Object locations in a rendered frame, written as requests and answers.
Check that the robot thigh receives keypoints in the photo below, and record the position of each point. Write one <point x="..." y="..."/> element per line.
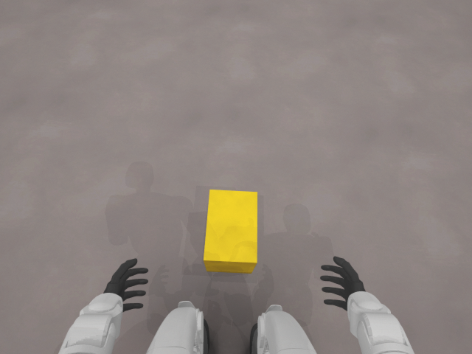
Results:
<point x="280" y="333"/>
<point x="181" y="330"/>

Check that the robot right hand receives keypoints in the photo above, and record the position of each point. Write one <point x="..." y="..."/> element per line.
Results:
<point x="350" y="282"/>

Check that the robot left forearm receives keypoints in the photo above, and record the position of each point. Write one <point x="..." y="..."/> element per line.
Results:
<point x="97" y="327"/>

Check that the robot right forearm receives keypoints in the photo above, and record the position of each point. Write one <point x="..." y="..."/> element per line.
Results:
<point x="377" y="330"/>

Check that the right robot thigh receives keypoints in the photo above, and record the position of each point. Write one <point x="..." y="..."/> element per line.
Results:
<point x="280" y="333"/>

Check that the carton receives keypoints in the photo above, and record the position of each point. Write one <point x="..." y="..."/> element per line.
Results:
<point x="231" y="232"/>

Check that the left robot thigh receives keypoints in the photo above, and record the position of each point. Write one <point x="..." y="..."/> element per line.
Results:
<point x="181" y="330"/>

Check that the robot left hand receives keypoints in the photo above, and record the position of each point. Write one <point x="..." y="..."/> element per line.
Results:
<point x="119" y="283"/>

